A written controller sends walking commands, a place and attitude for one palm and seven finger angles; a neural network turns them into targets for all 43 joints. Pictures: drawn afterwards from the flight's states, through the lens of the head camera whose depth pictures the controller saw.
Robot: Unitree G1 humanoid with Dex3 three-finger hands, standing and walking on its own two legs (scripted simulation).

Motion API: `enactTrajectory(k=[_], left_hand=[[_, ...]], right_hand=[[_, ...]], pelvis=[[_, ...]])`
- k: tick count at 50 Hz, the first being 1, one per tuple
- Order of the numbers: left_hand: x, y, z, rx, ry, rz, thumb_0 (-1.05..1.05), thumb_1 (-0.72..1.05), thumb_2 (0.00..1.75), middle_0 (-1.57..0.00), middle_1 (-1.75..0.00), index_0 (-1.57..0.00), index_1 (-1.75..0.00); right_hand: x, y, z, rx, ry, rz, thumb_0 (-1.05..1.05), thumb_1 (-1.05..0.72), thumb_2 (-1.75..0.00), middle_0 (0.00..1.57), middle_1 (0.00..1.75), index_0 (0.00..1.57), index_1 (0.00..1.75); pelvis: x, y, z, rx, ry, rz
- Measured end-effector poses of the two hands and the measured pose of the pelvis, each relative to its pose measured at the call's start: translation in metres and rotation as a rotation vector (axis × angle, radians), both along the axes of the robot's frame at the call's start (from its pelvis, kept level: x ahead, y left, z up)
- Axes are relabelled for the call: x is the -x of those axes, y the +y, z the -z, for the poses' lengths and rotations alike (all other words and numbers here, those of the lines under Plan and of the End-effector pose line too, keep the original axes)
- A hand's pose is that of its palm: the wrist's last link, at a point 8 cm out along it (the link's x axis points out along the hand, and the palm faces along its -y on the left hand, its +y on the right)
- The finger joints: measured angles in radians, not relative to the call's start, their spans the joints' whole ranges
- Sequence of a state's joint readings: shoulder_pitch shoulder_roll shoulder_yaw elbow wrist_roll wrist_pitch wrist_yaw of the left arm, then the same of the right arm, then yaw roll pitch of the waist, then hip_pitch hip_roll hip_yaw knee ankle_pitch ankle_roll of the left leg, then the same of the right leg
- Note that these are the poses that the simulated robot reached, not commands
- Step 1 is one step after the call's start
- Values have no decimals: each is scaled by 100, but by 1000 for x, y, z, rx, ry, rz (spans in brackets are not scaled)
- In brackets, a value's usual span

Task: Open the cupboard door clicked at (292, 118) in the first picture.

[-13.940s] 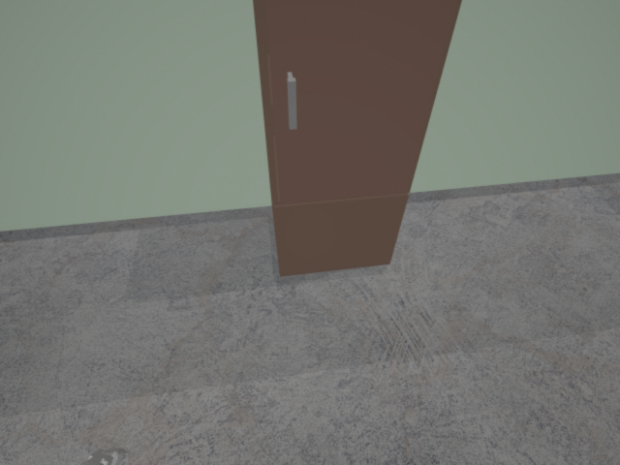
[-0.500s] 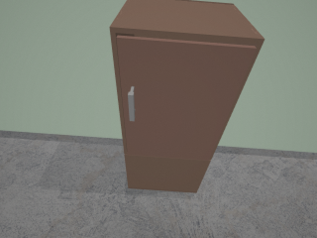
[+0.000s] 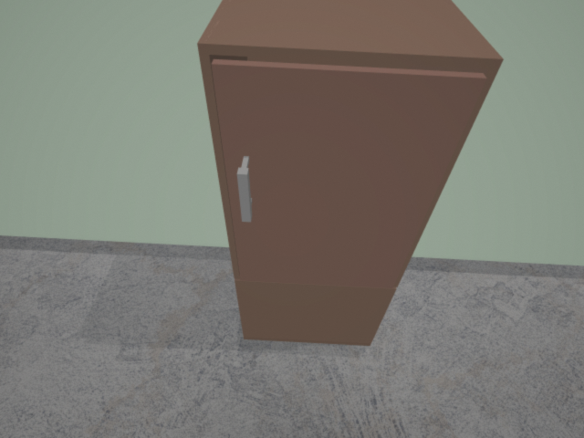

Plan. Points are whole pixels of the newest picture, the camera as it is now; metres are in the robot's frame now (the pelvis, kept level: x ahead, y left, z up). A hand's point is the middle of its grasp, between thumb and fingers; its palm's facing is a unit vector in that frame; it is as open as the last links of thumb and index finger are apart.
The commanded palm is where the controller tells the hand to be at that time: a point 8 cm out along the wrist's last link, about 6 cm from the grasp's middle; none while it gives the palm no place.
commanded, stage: look again from close up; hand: left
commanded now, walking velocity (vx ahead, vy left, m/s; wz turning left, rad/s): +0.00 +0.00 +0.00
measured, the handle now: (246, 189) +0.54 +0.13 +0.01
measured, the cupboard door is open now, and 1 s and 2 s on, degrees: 0 0 0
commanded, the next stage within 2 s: raise the hand with hooked fingers in 0.50 s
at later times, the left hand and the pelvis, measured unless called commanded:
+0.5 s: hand out of the picture +0.01 +0.16 -0.18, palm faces +0.02 -0.98 -0.18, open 7.4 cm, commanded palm none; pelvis +0.01 -0.01 +0.00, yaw +0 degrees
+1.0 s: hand (194, 397) +0.19 +0.15 -0.06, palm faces +0.00 -1.00 +0.02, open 8.5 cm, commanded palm +0.15 +0.23 -0.05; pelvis +0.00 -0.04 -0.09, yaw +1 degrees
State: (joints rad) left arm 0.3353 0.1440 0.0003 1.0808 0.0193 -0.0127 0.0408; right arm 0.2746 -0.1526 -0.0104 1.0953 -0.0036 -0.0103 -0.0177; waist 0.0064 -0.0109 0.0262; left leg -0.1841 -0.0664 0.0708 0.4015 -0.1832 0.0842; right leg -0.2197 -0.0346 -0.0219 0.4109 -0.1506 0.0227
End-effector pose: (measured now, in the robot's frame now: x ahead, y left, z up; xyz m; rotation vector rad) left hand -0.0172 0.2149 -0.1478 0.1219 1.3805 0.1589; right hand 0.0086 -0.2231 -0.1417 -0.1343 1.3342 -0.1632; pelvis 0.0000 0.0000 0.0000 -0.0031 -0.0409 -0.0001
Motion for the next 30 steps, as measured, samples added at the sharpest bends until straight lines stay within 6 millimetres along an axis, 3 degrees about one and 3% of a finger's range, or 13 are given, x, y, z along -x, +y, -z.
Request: enactTrajectory(k=[14,30], left_hand=[[-22,-3,-3,-5,-25,19,0,90,90,-20,-30,-20,-30],[-25,-10,-2,3,-17,24,0,90,90,-20,-30,-20,-30]], right_hand=[[-9,-6,0,-6,10,-7,1,-91,-90,20,30,20,30],[-4,-9,-1,-7,33,-1,0,-91,-90,20,30,20,30]], pelvis=[[-7,-5,-2,-3,-1,0],[-10,-10,-3,-4,-3,3]])
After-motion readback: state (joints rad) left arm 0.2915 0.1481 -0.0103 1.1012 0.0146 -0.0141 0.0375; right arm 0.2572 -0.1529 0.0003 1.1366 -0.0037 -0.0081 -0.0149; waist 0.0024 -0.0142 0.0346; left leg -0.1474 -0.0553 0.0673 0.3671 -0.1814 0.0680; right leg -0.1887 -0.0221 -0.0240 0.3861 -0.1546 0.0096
